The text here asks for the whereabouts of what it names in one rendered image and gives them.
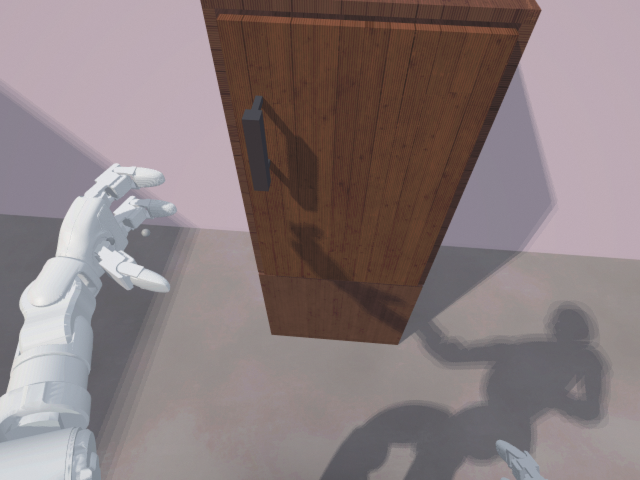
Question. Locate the right robot hand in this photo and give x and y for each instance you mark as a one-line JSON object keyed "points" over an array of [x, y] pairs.
{"points": [[523, 466]]}

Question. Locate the cupboard door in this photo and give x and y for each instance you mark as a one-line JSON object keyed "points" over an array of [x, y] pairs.
{"points": [[369, 127]]}

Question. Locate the robot left forearm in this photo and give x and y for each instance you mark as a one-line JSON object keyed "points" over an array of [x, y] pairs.
{"points": [[47, 390]]}

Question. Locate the left robot hand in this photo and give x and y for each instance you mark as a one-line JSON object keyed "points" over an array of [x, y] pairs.
{"points": [[89, 222]]}

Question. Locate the left robot upper arm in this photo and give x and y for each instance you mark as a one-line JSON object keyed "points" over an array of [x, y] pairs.
{"points": [[66, 454]]}

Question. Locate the handle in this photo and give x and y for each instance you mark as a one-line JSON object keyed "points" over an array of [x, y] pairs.
{"points": [[254, 132]]}

